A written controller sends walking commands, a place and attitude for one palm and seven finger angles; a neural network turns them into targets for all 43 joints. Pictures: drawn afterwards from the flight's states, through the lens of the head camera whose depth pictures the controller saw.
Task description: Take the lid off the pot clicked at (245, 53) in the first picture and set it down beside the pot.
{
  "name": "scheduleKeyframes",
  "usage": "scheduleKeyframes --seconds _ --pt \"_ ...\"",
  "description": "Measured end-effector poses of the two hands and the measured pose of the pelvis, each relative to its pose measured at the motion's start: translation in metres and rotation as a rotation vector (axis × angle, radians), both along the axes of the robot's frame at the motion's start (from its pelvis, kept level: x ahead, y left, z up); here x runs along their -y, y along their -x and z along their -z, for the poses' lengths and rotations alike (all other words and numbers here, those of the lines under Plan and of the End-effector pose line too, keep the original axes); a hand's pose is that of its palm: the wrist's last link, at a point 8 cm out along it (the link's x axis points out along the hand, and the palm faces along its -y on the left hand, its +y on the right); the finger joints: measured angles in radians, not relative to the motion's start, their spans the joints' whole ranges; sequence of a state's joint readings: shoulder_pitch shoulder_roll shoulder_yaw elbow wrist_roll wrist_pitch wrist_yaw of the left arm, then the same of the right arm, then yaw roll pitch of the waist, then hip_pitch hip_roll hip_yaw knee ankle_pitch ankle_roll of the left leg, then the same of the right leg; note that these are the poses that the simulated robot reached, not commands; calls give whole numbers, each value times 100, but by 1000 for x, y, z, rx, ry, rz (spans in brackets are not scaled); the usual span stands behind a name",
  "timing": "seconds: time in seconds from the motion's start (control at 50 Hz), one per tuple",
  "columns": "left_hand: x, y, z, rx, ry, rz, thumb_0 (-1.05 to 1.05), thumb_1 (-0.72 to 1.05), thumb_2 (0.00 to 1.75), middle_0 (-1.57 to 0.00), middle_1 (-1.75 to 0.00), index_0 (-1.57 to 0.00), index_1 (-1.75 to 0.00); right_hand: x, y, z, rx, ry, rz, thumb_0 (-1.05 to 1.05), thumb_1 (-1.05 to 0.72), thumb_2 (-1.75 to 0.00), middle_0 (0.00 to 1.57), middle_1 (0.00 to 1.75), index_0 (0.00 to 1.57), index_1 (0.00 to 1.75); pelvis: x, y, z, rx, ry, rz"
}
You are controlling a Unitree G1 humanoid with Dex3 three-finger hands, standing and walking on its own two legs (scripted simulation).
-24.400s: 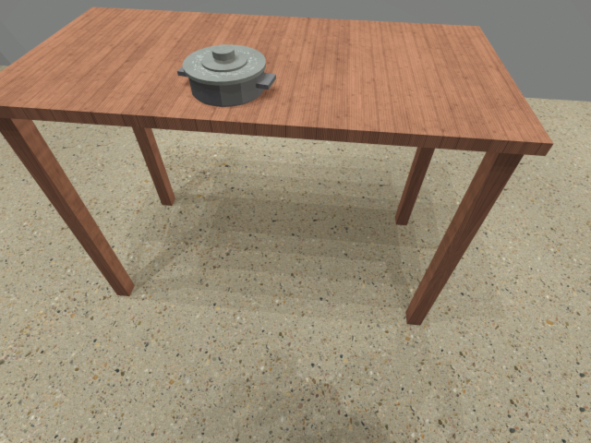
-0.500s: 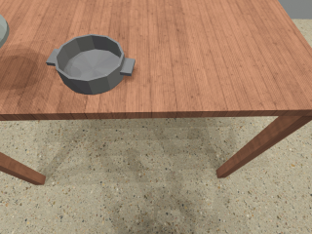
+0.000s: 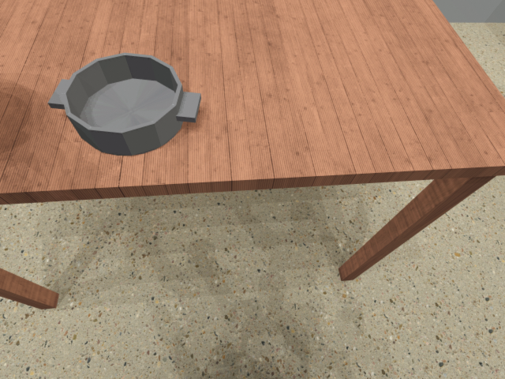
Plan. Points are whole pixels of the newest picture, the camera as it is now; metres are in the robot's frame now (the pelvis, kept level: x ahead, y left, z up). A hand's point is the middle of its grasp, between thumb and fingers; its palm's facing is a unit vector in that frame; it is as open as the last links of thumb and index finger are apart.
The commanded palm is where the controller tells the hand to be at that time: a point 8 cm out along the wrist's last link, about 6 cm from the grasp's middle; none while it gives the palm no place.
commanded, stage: lower the lid onto the table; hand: left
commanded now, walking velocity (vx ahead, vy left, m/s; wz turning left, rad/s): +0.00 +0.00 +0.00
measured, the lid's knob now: out of the picture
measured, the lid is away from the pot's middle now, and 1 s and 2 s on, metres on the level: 0.24 0.23 0.23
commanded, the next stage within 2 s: open the fingers wide in 0.96 s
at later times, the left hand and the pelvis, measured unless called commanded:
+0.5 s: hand out of the picture +0.48 +0.35 +0.19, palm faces -0.35 -0.33 -0.87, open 7.5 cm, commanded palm +0.53 +0.37 +0.26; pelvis -0.01 +0.01 -0.01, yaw +0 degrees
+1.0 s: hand out of the picture +0.48 +0.36 +0.15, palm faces -0.39 -0.33 -0.86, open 7.5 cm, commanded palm +0.54 +0.37 +0.23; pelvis -0.01 +0.01 -0.01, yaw +0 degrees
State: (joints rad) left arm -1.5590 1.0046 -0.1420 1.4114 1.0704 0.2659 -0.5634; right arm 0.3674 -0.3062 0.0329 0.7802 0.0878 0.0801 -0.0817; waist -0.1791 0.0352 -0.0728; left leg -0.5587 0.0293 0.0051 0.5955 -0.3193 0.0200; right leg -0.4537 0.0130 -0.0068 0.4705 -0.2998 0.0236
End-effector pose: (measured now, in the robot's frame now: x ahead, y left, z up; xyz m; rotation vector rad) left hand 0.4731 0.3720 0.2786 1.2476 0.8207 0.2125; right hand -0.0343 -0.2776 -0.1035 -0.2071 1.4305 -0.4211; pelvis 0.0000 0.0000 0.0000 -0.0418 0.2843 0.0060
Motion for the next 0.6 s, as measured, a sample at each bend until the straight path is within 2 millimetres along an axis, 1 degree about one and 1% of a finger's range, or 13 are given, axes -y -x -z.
scheduleKeyframes --seconds 0.08,0.16,0.3,0.38,0.48,0.6 --pt "-5 2 8 -21 -17 -1 2 26 81 -57 -105 -62 -100 -1 3 -2 -17 8 -11 0 -90 -90 21 30 20 30 -2 1 0 -3 3 -8" --pt "-5 1 17 -33 -12 15 2 26 81 -57 -105 -62 -99 -2 1 -3 -9 19 -21 0 -90 -90 21 30 20 30 -4 3 1 -7 6 -10" --pt "5 -4 23 -24 7 64 2 26 81 -57 -105 -62 -99 -5 -6 -1 37 29 -26 0 -90 -90 21 30 20 30 -6 6 2 -11 9 -9" --pt "11 -6 26 -28 17 84 2 26 81 -57 -105 -62 -99 -7 -8 1 55 24 -23 0 -90 -90 21 30 20 30 -6 8 4 -12 10 -6" --pt "12 -7 35 -40 29 96 2 26 81 -57 -105 -62 -99 -10 -2 5 48 18 -9 0 -90 -90 21 30 20 30 -7 10 6 -16 10 1" --pt "8 -6 39 -45 24 93 2 26 81 -57 -104 -62 -99 -12 12 5 11 14 9 0 -90 -90 21 30 20 30 -7 10 7 -22 11 2"
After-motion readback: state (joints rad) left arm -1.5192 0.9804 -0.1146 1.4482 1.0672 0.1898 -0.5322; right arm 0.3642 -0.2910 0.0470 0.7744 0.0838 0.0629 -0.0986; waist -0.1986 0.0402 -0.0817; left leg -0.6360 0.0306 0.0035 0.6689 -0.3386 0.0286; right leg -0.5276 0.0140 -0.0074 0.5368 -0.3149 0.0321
